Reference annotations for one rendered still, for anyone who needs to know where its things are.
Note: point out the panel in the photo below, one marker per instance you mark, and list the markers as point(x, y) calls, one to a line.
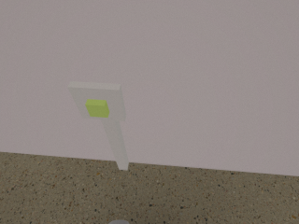
point(112, 93)

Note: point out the button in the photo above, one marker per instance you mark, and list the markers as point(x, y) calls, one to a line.
point(97, 108)

